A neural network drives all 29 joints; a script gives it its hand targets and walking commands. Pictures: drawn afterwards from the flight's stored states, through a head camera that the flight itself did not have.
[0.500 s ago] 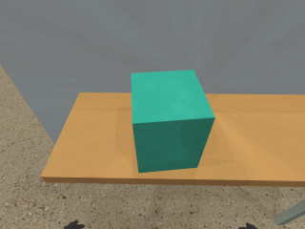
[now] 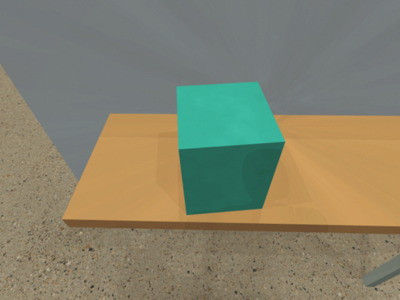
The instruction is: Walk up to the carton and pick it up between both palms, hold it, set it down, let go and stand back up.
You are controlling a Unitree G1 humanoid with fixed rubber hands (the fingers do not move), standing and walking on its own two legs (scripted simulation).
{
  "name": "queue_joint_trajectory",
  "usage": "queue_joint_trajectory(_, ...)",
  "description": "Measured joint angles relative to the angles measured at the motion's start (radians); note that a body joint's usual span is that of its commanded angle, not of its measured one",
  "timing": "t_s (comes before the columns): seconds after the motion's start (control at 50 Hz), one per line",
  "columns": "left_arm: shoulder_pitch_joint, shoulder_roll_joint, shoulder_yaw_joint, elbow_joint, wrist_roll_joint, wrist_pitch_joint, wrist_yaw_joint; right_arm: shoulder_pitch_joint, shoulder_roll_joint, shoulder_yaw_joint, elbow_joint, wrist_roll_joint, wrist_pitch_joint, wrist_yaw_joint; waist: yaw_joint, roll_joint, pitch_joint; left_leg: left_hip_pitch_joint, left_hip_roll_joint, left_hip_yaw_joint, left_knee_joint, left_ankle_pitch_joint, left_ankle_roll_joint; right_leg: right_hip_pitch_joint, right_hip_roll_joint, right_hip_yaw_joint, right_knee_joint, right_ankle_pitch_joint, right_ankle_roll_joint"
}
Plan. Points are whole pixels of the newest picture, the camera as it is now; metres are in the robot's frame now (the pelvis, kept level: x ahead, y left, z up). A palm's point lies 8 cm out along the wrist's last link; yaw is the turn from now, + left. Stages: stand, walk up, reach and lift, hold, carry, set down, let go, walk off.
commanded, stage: stand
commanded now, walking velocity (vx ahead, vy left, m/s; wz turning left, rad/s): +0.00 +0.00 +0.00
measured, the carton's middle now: (221, 150) +0.46 -0.04 +0.03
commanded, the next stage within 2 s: none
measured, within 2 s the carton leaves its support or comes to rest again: neither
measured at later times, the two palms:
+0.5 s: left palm out of the picture +0.08 +0.25 -0.11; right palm out of the picture +0.06 -0.27 -0.11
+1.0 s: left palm out of the picture +0.08 +0.25 -0.11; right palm out of the picture +0.05 -0.27 -0.11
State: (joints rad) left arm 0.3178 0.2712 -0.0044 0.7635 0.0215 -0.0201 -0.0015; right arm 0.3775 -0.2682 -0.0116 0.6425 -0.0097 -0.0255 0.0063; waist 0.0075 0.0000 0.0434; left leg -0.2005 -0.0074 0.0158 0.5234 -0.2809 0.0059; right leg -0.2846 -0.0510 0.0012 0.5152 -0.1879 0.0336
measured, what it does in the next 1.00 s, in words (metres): stands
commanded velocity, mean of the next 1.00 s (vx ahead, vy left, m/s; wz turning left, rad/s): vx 0.00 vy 0.00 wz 0.00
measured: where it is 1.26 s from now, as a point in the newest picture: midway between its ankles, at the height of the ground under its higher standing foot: outside the picture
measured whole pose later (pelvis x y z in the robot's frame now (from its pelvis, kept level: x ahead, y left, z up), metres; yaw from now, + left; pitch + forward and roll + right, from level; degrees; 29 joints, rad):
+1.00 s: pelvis +0.01 -0.01 +0.00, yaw -1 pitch -1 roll +1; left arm 0.31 0.28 -0.01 0.78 0.01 -0.01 0.00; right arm 0.39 -0.27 0.00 0.71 -0.01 -0.01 -0.01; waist 0.00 0.00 0.04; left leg -0.20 0.02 0.03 0.52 -0.29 -0.02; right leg -0.30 -0.02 0.01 0.52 -0.20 0.01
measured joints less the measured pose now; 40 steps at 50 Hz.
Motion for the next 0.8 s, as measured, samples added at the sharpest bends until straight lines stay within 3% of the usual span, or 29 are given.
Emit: queue_joint_trajectory(0.8, -0.011, 0.003, -0.005, 0.009, -0.008, 0.007, 0.004, 0.017, -0.004, 0.015, 0.058, 0.0, 0.011, -0.011, -0.006, 0.002, 0.004, -0.002, 0.025, 0.007, -0.004, -0.009, -0.021, -0.014, 0.026, 0.006, 0.008, -0.01, -0.021)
